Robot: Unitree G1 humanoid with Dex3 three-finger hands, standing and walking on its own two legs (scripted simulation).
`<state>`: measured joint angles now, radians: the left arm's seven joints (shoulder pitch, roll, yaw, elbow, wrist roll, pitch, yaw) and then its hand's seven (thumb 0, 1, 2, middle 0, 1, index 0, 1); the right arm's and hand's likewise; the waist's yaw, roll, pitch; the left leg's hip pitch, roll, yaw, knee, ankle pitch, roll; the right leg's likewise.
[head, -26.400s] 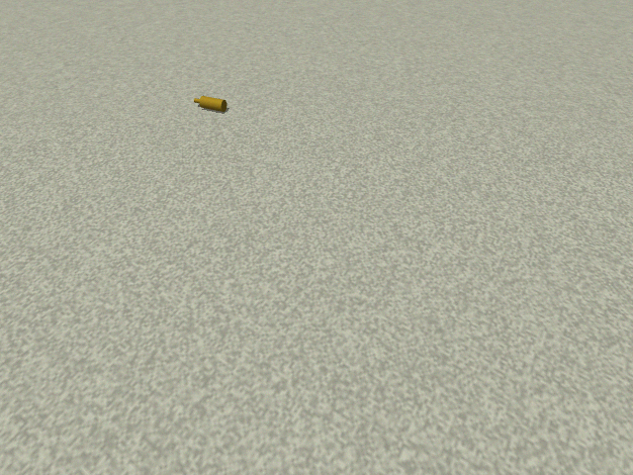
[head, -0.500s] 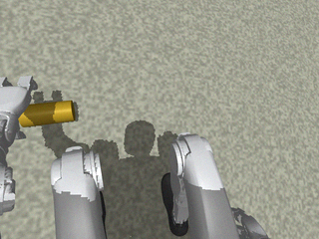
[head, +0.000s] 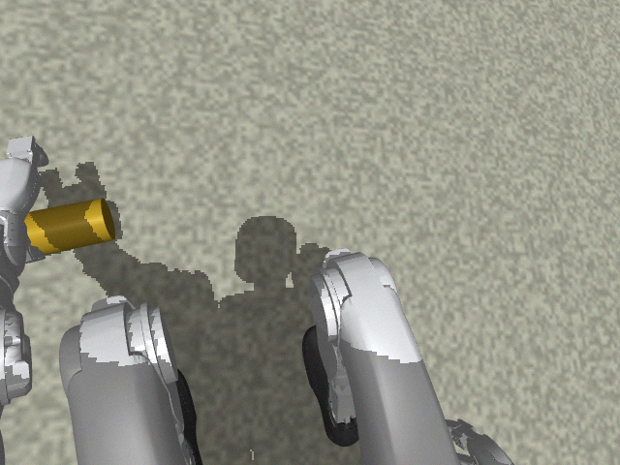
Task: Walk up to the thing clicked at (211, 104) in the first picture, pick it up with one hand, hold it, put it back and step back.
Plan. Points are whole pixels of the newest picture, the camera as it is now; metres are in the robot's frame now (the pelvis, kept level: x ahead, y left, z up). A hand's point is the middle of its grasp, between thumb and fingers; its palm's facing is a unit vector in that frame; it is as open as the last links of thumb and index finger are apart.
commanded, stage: close in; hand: left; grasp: from above
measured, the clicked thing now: (38, 233) +0.45 +0.31 -0.28
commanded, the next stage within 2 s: rest palm in 0.16 s
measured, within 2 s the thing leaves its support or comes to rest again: neither
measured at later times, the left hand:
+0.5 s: hand (37, 230) +0.44 +0.29 -0.21, palm faces -0.44 -0.09 -0.89, open 13.8 cm
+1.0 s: hand (49, 231) +0.44 +0.29 -0.25, palm faces -0.46 -0.14 -0.88, open 14.2 cm
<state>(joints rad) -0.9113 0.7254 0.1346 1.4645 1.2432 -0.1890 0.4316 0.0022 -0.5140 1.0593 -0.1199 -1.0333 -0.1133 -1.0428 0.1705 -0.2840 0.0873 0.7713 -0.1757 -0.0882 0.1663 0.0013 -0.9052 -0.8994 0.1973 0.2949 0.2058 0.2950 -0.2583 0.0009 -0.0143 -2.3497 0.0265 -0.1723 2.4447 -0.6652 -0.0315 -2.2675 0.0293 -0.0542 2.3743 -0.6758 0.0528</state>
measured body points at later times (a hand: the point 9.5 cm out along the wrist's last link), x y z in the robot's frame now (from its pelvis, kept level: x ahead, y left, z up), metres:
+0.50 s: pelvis +0.00 +0.01 -0.01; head +0.24 +0.10 +0.36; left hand +0.46 +0.29 -0.16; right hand +0.08 -0.27 -0.09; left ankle +0.08 +0.14 -0.28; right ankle +0.10 -0.13 -0.28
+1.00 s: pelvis +0.01 +0.01 -0.02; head +0.27 +0.10 +0.33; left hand +0.46 +0.29 -0.20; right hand +0.04 -0.25 -0.10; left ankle +0.08 +0.14 -0.28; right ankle +0.10 -0.13 -0.28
